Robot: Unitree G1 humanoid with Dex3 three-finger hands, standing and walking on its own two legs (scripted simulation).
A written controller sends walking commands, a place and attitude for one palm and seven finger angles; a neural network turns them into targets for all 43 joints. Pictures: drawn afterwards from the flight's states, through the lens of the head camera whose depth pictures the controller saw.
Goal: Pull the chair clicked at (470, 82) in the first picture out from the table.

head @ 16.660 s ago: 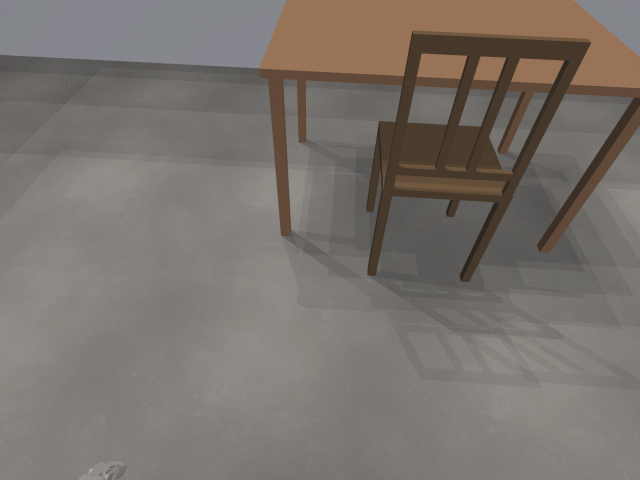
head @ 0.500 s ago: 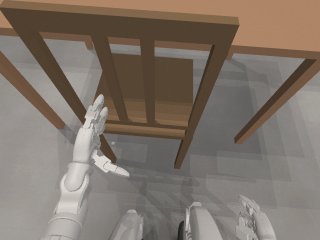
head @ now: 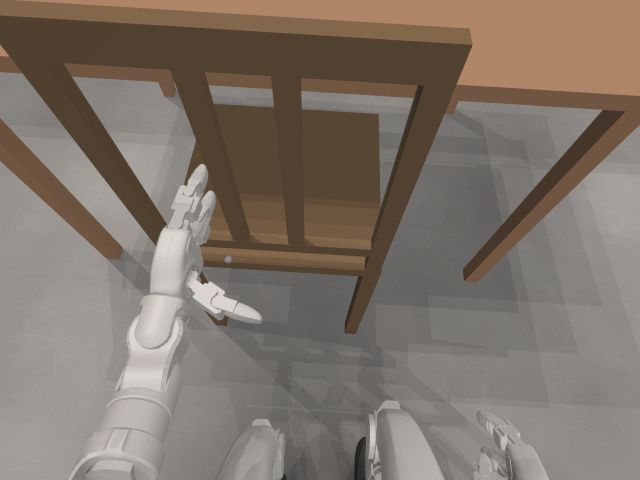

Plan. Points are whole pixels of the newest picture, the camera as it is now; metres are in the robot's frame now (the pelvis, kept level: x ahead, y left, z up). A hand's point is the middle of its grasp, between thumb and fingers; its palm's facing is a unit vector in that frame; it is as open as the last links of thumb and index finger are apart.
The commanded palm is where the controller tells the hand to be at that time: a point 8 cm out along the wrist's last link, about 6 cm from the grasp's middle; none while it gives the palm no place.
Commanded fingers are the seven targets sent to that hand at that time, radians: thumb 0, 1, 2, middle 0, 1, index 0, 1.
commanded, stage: push the fingers through the gap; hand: left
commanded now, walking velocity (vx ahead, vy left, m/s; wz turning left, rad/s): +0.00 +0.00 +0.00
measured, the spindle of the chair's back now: (221, 175) +0.48 +0.13 +0.04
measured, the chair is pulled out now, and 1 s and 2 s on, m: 0.00 0.00 0.00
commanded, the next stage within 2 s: hook a spindle and tug to test in 1.10 s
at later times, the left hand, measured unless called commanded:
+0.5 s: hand (230, 223) +0.43 +0.12 +0.01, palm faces -0.08 -1.00 -0.04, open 16.9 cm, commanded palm +0.41 +0.17 +0.02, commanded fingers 0.00 -0.50 0.30 -0.06 -0.08 -0.06 -0.08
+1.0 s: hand (240, 206) +0.45 +0.11 +0.01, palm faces -0.07 -1.00 -0.04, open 16.9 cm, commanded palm +0.43 +0.16 +0.02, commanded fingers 0.00 -0.50 0.30 -0.06 -0.08 -0.06 -0.08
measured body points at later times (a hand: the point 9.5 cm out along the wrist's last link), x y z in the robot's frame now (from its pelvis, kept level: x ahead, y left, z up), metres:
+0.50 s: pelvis -0.01 +0.00 +0.00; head +0.13 +0.01 +0.42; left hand +0.42 +0.18 +0.02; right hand +0.09 -0.26 -0.12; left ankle -0.02 +0.10 -0.63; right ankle +0.05 -0.13 -0.63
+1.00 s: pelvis +0.00 +0.00 +0.00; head +0.15 +0.00 +0.42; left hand +0.45 +0.17 +0.02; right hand +0.05 -0.26 -0.13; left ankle -0.02 +0.10 -0.63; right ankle +0.05 -0.13 -0.63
